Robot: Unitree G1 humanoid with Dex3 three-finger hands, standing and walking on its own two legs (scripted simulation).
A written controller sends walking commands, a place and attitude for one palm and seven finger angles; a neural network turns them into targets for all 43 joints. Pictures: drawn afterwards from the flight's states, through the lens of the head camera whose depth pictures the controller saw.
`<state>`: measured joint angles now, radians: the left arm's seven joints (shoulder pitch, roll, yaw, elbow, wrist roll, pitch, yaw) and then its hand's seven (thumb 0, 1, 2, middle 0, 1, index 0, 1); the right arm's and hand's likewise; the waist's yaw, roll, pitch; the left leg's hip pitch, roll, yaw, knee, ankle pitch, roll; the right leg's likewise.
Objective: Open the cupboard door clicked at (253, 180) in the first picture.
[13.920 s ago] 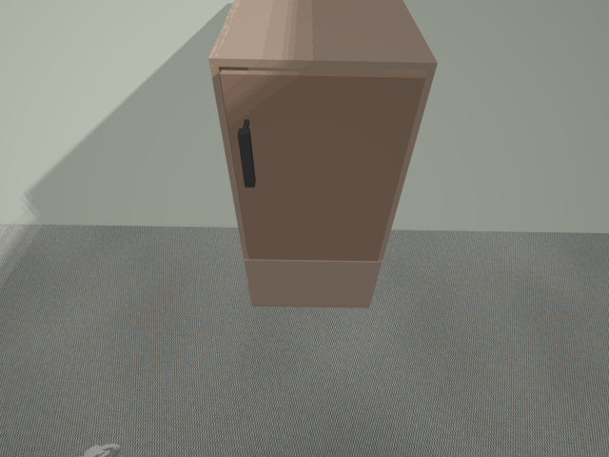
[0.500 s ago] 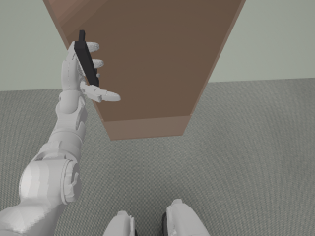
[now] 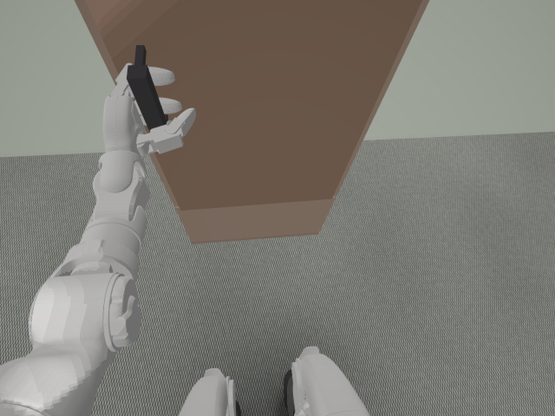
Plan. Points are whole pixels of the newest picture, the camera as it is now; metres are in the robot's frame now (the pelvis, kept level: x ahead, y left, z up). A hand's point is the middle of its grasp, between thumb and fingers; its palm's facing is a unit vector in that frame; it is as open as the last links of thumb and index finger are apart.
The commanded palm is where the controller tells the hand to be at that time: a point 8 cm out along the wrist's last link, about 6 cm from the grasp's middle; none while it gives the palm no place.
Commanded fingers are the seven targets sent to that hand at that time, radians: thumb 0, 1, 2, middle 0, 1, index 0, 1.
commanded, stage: close the thumb around the handle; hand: left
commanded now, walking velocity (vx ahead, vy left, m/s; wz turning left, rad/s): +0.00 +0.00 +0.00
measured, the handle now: (153, 100) +0.56 +0.14 +0.06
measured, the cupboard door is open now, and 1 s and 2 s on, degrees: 1 25 39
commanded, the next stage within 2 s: pull the door open along its arc in 0.22 s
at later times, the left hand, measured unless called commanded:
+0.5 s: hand (170, 127) +0.51 +0.11 +0.06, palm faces +0.01 -1.00 -0.02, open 5.6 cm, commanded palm +0.46 +0.16 +0.06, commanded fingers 0.00 0.90 0.90 -0.40 -1.35 -0.40 -1.35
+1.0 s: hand (218, 212) +0.37 +0.05 +0.07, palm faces +0.35 -0.94 +0.03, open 5.7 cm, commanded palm +0.31 +0.07 +0.06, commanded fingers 0.00 0.90 0.90 -0.40 -1.35 -0.40 -1.35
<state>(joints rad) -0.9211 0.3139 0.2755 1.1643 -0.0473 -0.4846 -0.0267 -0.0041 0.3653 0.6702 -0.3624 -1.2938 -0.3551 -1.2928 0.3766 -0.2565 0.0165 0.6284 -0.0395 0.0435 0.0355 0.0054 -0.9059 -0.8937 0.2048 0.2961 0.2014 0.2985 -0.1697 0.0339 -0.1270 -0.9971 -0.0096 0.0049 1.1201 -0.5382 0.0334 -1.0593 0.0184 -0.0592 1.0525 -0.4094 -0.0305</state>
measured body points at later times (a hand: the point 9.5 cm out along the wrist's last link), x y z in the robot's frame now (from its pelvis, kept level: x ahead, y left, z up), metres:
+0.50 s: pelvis +0.00 +0.00 +0.00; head +0.14 +0.00 +0.43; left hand +0.50 +0.16 +0.07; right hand +0.01 -0.26 -0.12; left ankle -0.01 +0.10 -0.65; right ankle +0.04 -0.10 -0.65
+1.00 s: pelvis +0.02 -0.01 +0.02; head +0.09 -0.02 +0.46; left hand +0.34 +0.10 +0.07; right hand +0.17 -0.24 -0.10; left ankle -0.01 +0.10 -0.65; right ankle +0.04 -0.10 -0.65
